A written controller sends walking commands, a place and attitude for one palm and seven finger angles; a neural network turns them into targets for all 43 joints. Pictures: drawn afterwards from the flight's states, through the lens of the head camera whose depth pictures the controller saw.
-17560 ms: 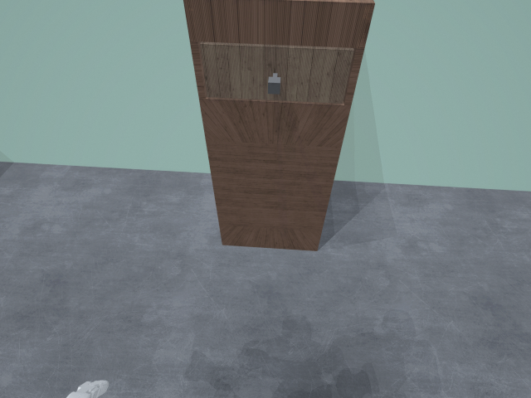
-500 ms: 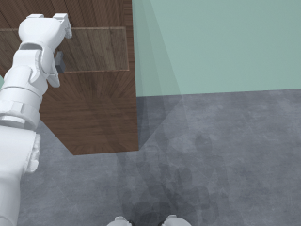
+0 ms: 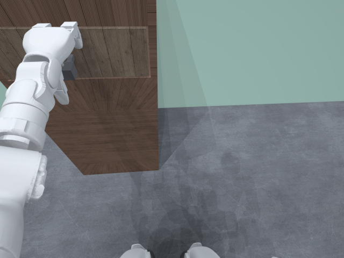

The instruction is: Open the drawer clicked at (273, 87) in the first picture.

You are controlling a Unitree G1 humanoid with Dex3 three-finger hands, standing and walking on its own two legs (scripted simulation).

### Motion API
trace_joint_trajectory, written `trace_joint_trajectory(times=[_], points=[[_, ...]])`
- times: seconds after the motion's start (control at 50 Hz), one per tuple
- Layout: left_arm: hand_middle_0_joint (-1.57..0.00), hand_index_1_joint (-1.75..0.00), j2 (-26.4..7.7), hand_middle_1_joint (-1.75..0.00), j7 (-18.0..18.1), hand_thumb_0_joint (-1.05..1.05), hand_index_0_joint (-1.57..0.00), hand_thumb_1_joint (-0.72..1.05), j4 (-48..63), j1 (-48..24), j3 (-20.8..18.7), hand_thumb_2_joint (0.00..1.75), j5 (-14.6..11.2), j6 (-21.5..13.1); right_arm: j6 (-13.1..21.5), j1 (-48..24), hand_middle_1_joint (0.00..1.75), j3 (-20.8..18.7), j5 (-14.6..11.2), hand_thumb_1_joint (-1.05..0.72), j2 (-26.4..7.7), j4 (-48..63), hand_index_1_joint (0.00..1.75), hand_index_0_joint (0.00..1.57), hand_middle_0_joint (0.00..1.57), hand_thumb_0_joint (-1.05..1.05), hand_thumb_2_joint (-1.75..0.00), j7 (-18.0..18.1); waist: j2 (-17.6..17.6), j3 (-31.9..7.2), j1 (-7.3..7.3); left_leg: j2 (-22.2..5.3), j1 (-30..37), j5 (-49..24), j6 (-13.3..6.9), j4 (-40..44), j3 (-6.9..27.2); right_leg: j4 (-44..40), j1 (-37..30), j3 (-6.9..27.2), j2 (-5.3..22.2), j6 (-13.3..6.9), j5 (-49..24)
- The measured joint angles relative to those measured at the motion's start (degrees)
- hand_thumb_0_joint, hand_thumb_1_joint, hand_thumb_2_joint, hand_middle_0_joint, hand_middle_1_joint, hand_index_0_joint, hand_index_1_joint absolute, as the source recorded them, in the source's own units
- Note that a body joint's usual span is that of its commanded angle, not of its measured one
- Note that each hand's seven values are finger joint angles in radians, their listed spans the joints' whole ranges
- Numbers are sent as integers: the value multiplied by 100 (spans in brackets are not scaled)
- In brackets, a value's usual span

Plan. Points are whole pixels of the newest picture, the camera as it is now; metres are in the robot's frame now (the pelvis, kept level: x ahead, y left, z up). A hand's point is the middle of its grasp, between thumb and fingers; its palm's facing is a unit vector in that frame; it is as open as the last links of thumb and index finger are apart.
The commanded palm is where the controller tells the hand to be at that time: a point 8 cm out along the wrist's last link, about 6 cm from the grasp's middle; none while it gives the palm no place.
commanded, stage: lift the fingers back up to retry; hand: left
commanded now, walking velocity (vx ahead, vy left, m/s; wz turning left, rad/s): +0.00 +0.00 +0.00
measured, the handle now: (68, 66) +0.56 +0.23 +0.10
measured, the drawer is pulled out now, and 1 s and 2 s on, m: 0.00 0.00 0.00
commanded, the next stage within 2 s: re-aim the fingers above the handle in 0.78 s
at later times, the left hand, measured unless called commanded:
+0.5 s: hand (59, 66) +0.53 +0.23 +0.13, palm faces -0.02 -0.02 -1.00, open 13.6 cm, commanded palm +0.52 +0.25 +0.19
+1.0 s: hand (59, 64) +0.53 +0.23 +0.13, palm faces -0.03 -0.02 -1.00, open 13.3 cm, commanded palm +0.52 +0.24 +0.20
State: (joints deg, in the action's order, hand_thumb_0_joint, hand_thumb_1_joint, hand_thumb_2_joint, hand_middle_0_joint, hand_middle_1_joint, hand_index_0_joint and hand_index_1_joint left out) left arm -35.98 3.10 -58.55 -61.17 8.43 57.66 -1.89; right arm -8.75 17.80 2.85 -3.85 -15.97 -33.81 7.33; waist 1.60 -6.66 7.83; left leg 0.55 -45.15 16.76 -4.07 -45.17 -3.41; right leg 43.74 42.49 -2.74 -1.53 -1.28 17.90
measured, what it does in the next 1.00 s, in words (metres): stands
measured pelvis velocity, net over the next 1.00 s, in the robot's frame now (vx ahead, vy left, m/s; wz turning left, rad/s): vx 0.05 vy -0.01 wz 0.01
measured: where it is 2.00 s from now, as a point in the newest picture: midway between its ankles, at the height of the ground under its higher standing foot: outside the picture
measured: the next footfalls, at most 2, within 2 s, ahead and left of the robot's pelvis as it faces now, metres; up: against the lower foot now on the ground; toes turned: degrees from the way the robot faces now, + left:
none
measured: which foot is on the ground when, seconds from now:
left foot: down 0.00-1.00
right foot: down 0.00-1.00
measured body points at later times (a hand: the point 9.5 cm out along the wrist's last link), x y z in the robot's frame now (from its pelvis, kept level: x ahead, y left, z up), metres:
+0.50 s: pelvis +0.01 +0.00 +0.01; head +0.09 +0.00 +0.45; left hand +0.52 +0.23 +0.18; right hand +0.01 -0.26 -0.12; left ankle +0.05 +0.07 -0.70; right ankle +0.03 -0.11 -0.70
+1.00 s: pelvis +0.05 -0.01 +0.02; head +0.11 -0.02 +0.47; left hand +0.52 +0.23 +0.19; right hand +0.10 -0.28 -0.11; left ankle +0.05 +0.07 -0.70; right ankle +0.03 -0.11 -0.70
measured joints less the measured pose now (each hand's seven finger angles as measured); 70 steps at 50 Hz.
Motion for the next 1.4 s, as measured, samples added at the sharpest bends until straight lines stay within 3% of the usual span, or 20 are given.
trace_joint_trajectory(times=[0.2,0.48,0.7,0.94,1.4], points=[[-34,-132,-50,-127,305,0,-30,-49,-117,57,-196,31,136,-322,67,286,30,-133,88,-91,28,-118,30,21,20,0,-90,-104,77,-63,-10,-36,-255,91,-1,-209,64,97,190,-64,-34,-1,47],[-35,-125,-55,-123,296,0,-35,-49,-290,445,-596,31,142,-440,141,490,30,-135,45,-91,116,-328,30,21,20,0,-90,-121,218,32,50,-57,360,-33,-17,315,-53,-452,-388,82,-77,32,-147],[-39,-122,129,-122,312,0,-40,-49,-8,804,-631,31,109,-589,250,374,30,-250,87,-91,81,-475,30,21,20,0,-90,-126,238,74,-127,11,872,-66,-12,732,-55,-831,-888,107,-34,40,-156],[-40,-121,309,-122,368,0,-41,-49,178,989,-485,31,66,-524,214,46,30,-325,127,-91,37,-458,30,21,20,0,-90,-182,169,31,-298,33,1171,-28,71,918,48,-981,-1197,22,-31,-34,-60],[-33,-121,148,-121,28,0,-43,-49,455,1300,-648,31,-26,-491,48,108,30,-419,134,-91,22,-519,30,21,20,0,-90,-236,228,100,-343,-40,1458,2,216,1066,112,-1082,-1464,-22,-118,-180,10]])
